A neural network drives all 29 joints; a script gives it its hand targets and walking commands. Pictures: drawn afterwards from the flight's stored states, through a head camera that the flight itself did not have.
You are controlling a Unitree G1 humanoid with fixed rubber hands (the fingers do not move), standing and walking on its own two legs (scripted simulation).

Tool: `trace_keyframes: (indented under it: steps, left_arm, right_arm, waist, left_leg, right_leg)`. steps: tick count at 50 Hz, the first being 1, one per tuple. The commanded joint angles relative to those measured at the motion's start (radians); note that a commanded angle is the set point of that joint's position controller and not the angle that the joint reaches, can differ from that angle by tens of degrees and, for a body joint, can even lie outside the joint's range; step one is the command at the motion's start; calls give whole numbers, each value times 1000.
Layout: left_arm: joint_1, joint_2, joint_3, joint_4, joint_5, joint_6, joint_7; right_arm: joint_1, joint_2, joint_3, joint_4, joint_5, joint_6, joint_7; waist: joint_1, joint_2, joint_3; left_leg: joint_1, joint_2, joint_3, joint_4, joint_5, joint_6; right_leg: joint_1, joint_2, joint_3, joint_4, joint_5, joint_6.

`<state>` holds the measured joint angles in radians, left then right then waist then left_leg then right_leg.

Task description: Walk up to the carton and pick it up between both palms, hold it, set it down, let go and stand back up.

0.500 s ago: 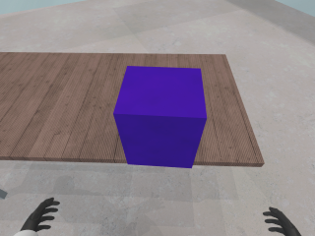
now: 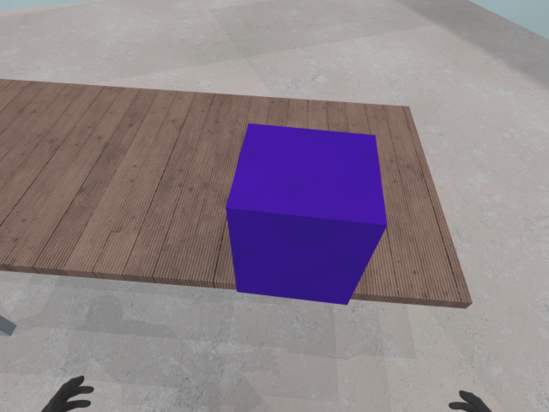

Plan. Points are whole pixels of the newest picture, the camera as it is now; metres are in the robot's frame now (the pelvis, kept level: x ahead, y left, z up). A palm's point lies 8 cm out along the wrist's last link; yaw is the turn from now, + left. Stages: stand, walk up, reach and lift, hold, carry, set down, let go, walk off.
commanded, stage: walk up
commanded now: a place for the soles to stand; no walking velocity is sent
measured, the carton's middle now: (300, 219) +0.43 -0.04 -0.01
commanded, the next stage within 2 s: reach and lift in 1.86 s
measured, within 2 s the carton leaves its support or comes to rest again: neither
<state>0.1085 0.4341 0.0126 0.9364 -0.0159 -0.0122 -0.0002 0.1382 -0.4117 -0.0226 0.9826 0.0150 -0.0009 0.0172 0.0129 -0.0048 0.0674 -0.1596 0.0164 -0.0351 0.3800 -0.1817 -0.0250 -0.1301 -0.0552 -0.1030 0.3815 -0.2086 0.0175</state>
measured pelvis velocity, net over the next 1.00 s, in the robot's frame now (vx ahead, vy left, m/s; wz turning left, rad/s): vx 0.06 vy -0.01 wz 0.01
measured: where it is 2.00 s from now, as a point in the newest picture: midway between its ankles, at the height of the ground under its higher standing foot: outside the picture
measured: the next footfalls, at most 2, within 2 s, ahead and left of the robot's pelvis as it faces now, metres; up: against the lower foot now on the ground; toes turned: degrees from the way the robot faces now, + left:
left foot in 0.94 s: +0.13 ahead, +0.12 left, +0.00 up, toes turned -5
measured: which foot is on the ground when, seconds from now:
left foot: down 0.00-0.76, up 0.78-0.92, down 0.94-1.00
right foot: down 0.00-1.00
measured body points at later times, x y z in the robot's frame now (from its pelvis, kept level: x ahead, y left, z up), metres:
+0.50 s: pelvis +0.01 +0.01 +0.00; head +0.03 +0.01 +0.45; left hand +0.10 +0.34 -0.11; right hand +0.13 -0.30 -0.12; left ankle +0.02 +0.14 -0.75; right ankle +0.00 -0.13 -0.75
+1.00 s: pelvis +0.06 -0.01 -0.01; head +0.09 +0.00 +0.44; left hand +0.10 +0.32 -0.13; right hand +0.21 -0.32 -0.11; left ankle +0.10 +0.12 -0.75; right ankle +0.00 -0.13 -0.74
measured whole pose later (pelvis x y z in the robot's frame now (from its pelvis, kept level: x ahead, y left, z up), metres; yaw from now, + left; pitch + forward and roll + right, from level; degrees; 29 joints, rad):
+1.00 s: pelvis +0.06 -0.01 -0.01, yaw +1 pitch -3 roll +1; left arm 0.27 0.40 0.04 0.92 0.00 0.00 0.01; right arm 0.11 -0.40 -0.06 0.90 -0.01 -0.01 -0.01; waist 0.04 -0.03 0.12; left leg -0.23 0.01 0.03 0.50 -0.18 0.00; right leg -0.08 -0.05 -0.05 0.53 -0.40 0.01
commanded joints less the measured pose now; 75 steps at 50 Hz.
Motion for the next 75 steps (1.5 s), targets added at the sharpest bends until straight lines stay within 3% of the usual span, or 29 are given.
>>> trace_keyframes:
  steps: [1, 3, 14, 17, 20, 27, 28, 29, 30, 32, 34, 36, 38, 39, 41, 44, 46, 48, 49, 50, 52, 54, 55, 57, 58, 60, 73, 74, 75]
  left_arm:
    - [-51, 209, 51, -38, 6, -19, 10]
    - [-44, 195, 50, -30, 1, -14, 10]
    - [-39, 172, 49, 3, 12, -21, 7]
    - [-10, 190, 50, 24, 4, -24, 10]
    - [-20, 173, 45, 10, 7, -25, 16]
    - [-18, 167, 47, 8, 5, -20, 16]
    - [-4, 167, 44, 17, 6, -21, 17]
    - [3, 178, 47, 21, 3, -21, 17]
    - [18, 158, 64, 16, 34, -23, 11]
    - [18, 144, 68, -7, 37, -14, 1]
    - [29, 117, 67, -31, 36, -13, -2]
    - [60, 132, 68, -35, 34, -27, -1]
    - [130, 195, 86, -26, 37, -41, 4]
    - [153, 234, 99, -20, 32, -41, 9]
    - [183, 210, 104, -32, 35, -27, 12]
    - [130, 162, 83, -64, 38, -5, 29]
    - [65, 181, 83, -81, 26, 2, 24]
    - [80, 108, 51, -120, 18, -16, 12]
    - [123, 94, 44, -107, -2, -3, 11]
    - [152, 94, 52, -99, -4, 6, 19]
    - [185, 136, 58, -62, 6, 1, 22]
    - [153, 174, 62, -35, 6, -18, 16]
    - [121, 183, 63, -36, 8, -20, 13]
    - [123, 160, 49, -21, 1, -22, 16]
    - [109, 144, 46, -22, 2, -21, 17]
    - [86, 142, 39, -13, 5, -20, 20]
    - [32, 139, 49, 36, 5, -15, 27]
    - [23, 135, 50, 36, 11, -14, 27]
    - [4, 136, 50, 36, 7, -12, 27]
  right_arm:
    - [-50, -185, -37, -44, 7, -19, -10]
    - [-65, -173, -37, -39, 3, -18, -12]
    - [-73, -172, -37, -25, 0, -18, -15]
    - [-72, -153, -34, -15, 1, -17, -13]
    - [-40, -149, -34, -8, 1, -19, -17]
    - [-66, -158, -36, -10, 0, -10, -19]
    - [-55, -164, -41, -14, -2, -10, -21]
    - [-71, -161, -42, -14, -4, -11, -24]
    - [-10, -182, -66, -14, -19, -25, -27]
    - [-19, -199, -82, -40, -33, -22, -22]
    - [-18, -228, -97, -59, -39, -16, -22]
    - [-40, -222, -105, -83, -40, -13, -20]
    - [-74, -140, -88, -123, -33, -21, -14]
    - [-78, -100, -76, -135, -24, -26, -15]
    - [-66, -120, -70, -139, -38, -26, -25]
    - [-41, -110, -70, -154, -36, -32, -20]
    - [3, -113, -70, -127, -29, -31, -27]
    - [39, -211, -100, -124, -22, -19, -36]
    - [19, -206, -81, -133, -19, -13, -37]
    - [-33, -191, -76, -143, -25, -10, -35]
    - [-109, -184, -66, -171, -11, -2, -30]
    - [-104, -174, -65, -146, 2, -2, -26]
    - [-94, -164, -62, -129, -1, -4, -24]
    - [-86, -154, -60, -109, 0, -6, -26]
    - [-93, -173, -62, -100, -8, -6, -28]
    - [-100, -166, -56, -84, -5, -12, -32]
    - [-101, -154, -61, -35, -5, -23, -26]
    - [-101, -154, -61, -29, -11, -20, -27]
    - [-93, -145, -54, -25, -14, -22, -28]
  waist:
    - [-2, 23, -92]
    - [0, 73, -103]
    - [2, -8, -85]
    - [8, 69, -108]
    - [-4, -8, -133]
    - [0, 27, -113]
    - [4, -13, -117]
    - [9, 13, -105]
    - [-5, -30, -146]
    - [-10, 91, -22]
    - [-9, 94, 13]
    - [2, 100, 27]
    - [33, -40, -30]
    - [48, -126, -27]
    - [75, -148, 17]
    - [41, -121, -3]
    - [-26, -70, -56]
    - [-53, 14, -127]
    - [-39, 123, -131]
    - [-16, 132, -99]
    - [13, 92, -78]
    - [-2, 15, -47]
    - [-9, 9, -64]
    - [-14, -11, -113]
    - [-6, 15, -134]
    - [-6, -47, -114]
    - [2, 18, -86]
    - [1, -39, -78]
    - [-13, 2, -77]
  left_leg:
    - [4, 108, -85, -54, 140, 55]
    - [-20, 106, -79, -76, 103, 62]
    - [0, 106, -104, -87, 145, 63]
    - [-12, 101, -99, -88, 146, 57]
    - [25, 102, -97, -67, 232, 60]
    - [31, 94, -82, -54, 224, 51]
    - [15, 96, -101, -55, 235, 57]
    - [24, 99, -89, -60, 217, 55]
    - [31, 87, -102, -45, 5, 97]
    - [-26, 121, -191, -120, -279, 137]
    - [-42, 179, -266, -161, -322, 183]
    - [-54, 158, -181, -75, -209, 153]
    - [-177, 38, -40, 130, -48, 95]
    - [-250, -21, 42, 246, -108, 54]
    - [-372, -11, 25, 372, -383, 43]
    - [-278, 29, 9, 187, -210, 28]
    - [28, 12, 56, -5, 123, 42]
    - [190, 164, -92, -8, 368, 111]
    - [118, 249, -183, 16, 460, 201]
    - [97, 278, -204, 5, 395, 231]
    - [58, 209, -107, 27, 378, 158]
    - [75, 125, -23, 64, 388, 85]
    - [98, 113, -2, 60, 362, 60]
    - [136, 122, 9, 57, 372, 73]
    - [159, 126, 9, 61, 394, 71]
    - [151, 141, -2, 46, 404, 74]
    - [118, 136, 40, -19, 280, 56]
    - [129, 143, 41, -27, 261, 57]
    - [125, 143, 46, -43, 230, 50]
  right_leg:
    - [30, -97, 95, -81, 69, -29]
    - [45, -93, 90, -75, 37, -22]
    - [37, -97, 68, -90, 72, -20]
    - [52, -107, 69, -77, 58, -21]
    - [55, -103, 57, -70, 119, -20]
    - [40, -105, 54, -79, 110, -19]
    - [64, -101, 49, -80, 127, -19]
    - [50, -107, 57, -89, 104, -17]
    - [93, -63, 26, -21, -69, -55]
    - [-61, -26, 6, 57, -212, -57]
    - [-110, 5, 15, 114, -218, -58]
    - [-81, -16, 61, 27, -160, -78]
    - [108, -130, 218, -91, -19, -115]
    - [173, -215, 283, -120, 113, -176]
    - [220, -315, 331, -90, 370, -282]
    - [221, -221, 209, -12, 535, -199]
    - [56, -160, 106, 89, 530, -109]
    - [-98, -65, 74, 154, 167, -25]
    - [-37, -11, 97, 170, -116, -13]
    - [-53, -5, 118, 151, -235, -19]
    - [7, -40, 122, 1, -31, -26]
    - [28, -86, 158, -55, 276, -33]
    - [21, -89, 140, -56, 305, -36]
    - [43, -88, 145, -32, 361, -29]
    - [55, -92, 145, -39, 368, -30]
    - [53, -81, 143, -39, 358, -24]
    - [57, -77, 173, -85, 260, -37]
    - [42, -76, 182, -84, 273, -34]
    - [21, -72, 179, -83, 222, -35]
